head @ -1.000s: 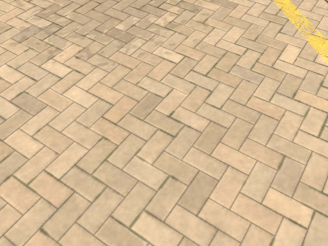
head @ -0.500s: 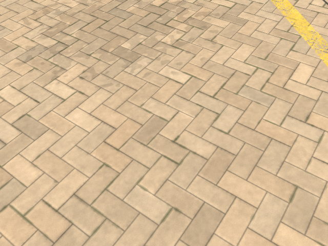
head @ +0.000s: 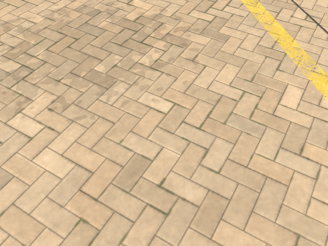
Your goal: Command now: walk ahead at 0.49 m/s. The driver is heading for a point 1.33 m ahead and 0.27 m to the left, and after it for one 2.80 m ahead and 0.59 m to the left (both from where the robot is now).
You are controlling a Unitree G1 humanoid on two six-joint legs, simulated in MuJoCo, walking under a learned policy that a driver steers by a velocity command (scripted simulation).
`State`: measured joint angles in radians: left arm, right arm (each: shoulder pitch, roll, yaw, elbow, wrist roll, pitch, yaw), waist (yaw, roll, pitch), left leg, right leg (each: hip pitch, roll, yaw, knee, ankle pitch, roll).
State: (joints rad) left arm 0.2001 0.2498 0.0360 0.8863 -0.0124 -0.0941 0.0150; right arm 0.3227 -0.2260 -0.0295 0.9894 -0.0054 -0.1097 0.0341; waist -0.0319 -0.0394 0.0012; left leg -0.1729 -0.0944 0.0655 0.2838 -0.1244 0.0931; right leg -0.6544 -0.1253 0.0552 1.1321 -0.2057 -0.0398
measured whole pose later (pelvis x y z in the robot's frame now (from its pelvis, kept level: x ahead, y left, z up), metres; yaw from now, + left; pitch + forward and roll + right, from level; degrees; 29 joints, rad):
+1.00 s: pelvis +0.55 -0.01 -0.01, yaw +1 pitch +2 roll +0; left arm 0.29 0.26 0.05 0.95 -0.02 -0.10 0.00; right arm 0.19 -0.24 -0.05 0.91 0.00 -0.10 0.03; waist 0.00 -0.03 0.02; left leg -0.34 -0.04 0.07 0.45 -0.14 0.07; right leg -0.43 -0.06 0.03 1.19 -0.34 -0.05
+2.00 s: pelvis +1.04 +0.05 -0.03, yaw +26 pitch +1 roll -2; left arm 0.27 0.28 0.08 0.93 -0.01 -0.07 0.02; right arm 0.08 -0.27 -0.09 0.74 0.02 -0.03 0.04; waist 0.03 0.01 0.06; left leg -0.51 -0.02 0.06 0.68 -0.19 0.11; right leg -0.14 -0.11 -0.13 0.95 -0.49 0.05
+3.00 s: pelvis +1.53 +0.35 -0.02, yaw +24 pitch +3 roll +1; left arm 0.41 0.29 0.07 0.80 -0.03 -0.04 0.01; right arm 0.02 -0.25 -0.04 0.65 -0.01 -0.13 0.01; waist 0.08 -0.03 0.00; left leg -0.43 -0.04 -0.04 0.49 -0.11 0.01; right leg -0.18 0.08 0.21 0.75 -0.48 -0.04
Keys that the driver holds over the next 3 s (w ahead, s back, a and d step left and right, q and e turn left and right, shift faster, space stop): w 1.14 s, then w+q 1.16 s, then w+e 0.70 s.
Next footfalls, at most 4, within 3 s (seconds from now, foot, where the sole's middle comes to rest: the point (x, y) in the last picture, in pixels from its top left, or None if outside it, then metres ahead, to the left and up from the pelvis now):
0.30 right None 0.33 -0.17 -0.78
0.86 left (148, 217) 0.65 0.07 -0.78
1.40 right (195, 158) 0.95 -0.16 -0.78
1.94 left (129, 130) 1.13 0.18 -0.78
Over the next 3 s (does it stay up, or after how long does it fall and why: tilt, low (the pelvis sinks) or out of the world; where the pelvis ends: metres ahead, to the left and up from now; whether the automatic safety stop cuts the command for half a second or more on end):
stays up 1.53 0.35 -0.02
